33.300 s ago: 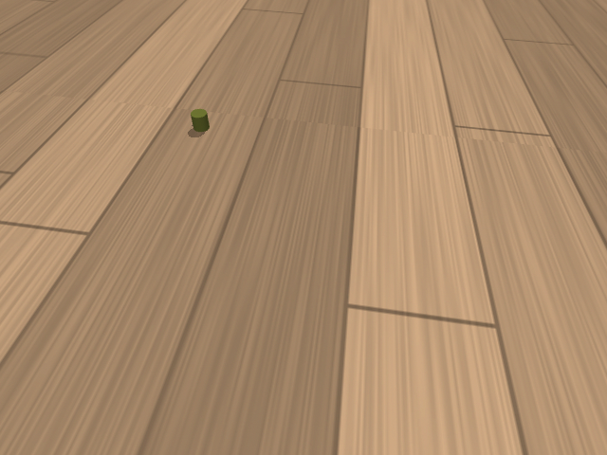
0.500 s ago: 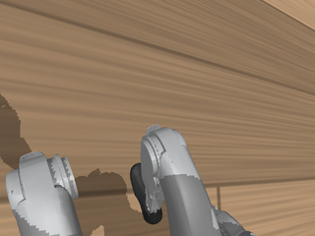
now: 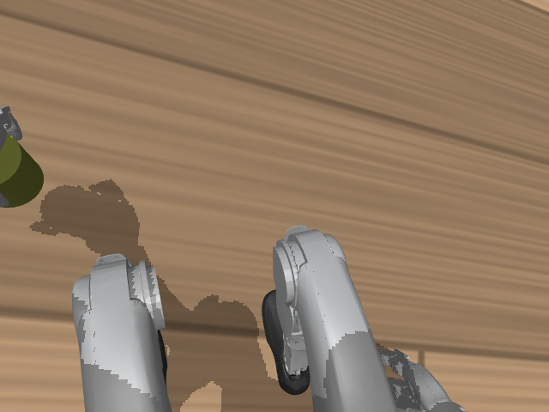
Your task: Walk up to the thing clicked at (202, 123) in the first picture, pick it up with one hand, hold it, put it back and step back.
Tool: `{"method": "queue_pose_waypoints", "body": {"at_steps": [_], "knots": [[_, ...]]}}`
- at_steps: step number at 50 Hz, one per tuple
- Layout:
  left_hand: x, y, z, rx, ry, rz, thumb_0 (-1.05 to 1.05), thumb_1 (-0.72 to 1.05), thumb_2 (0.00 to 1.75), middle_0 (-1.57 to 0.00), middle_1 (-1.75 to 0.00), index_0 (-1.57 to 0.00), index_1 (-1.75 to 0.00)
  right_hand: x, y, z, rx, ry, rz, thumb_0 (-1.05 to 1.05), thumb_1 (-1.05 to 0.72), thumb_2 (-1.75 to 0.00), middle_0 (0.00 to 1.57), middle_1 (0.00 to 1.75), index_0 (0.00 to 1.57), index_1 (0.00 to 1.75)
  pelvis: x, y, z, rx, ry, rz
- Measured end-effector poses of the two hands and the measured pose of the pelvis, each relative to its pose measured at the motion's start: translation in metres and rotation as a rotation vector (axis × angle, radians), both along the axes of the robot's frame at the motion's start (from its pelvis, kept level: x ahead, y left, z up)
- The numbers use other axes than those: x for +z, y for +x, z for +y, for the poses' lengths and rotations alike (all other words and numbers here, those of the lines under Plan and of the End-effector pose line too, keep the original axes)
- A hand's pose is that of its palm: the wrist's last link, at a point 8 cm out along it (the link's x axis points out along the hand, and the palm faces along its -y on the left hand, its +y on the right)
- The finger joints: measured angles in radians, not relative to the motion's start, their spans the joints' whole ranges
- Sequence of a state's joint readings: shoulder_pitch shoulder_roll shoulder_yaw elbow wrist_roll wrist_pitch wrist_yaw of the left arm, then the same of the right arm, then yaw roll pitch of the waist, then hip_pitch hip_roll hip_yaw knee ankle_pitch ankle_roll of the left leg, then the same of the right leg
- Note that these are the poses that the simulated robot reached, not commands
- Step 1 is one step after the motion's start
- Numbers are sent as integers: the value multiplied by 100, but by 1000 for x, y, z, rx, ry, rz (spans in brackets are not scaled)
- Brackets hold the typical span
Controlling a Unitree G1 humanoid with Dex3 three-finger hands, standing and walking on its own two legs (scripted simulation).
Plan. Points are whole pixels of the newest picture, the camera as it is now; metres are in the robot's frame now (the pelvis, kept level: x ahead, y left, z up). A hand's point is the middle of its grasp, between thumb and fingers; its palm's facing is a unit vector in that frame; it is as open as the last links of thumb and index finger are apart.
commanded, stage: settle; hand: left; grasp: from above
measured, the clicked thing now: out of the picture +0.46 +0.35 -0.20
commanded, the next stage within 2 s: lift in 0.08 s
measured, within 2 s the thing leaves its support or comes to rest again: neither
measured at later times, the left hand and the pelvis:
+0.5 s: hand out of the picture +0.43 +0.33 -0.10, palm faces -0.46 -0.10 -0.88, open 11.4 cm; pelvis -0.01 +0.00 +0.03, yaw +2 degrees
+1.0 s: hand out of the picture +0.37 +0.32 +0.06, palm faces -0.43 -0.13 -0.89, open 11.3 cm; pelvis +0.00 +0.00 +0.15, yaw +5 degrees
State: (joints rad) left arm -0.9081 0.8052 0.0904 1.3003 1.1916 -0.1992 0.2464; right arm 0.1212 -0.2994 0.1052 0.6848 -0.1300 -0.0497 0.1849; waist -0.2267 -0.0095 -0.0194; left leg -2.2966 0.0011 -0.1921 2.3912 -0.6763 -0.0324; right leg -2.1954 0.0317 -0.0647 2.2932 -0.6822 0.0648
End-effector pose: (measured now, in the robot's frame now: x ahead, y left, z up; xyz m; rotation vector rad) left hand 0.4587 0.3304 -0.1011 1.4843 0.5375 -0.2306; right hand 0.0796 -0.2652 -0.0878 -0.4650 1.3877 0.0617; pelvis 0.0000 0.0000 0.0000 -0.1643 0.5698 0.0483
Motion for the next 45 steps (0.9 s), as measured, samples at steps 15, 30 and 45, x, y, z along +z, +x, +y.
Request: {"method": "queue_pose_waypoints", "body": {"at_steps": [15, 30, 45], "knots": [[28, -1, 1, -17, 10, -35, 0, -26, 83, -51, -86, -49, -88, 12, -28, -6, -75, -55, 33, 0, -92, -90, 20, 30, 20, 30, 8, -6, -1, 9, 9, 1], [82, -29, 5, 5, -5, -5, 0, -26, 83, -51, -86, -50, -88, 38, -11, 3, -126, -12, -36, 0, -93, -90, 20, 30, 20, 30, 46, -7, 1, 27, 27, 23], [177, -68, -2, 10, -27, -32, 0, -26, 83, -51, -86, -50, -88, 106, 40, 10, -121, 9, -187, 0, -92, -90, 20, 30, 20, 30, 120, -5, 1, 45, 48, -3]]}}
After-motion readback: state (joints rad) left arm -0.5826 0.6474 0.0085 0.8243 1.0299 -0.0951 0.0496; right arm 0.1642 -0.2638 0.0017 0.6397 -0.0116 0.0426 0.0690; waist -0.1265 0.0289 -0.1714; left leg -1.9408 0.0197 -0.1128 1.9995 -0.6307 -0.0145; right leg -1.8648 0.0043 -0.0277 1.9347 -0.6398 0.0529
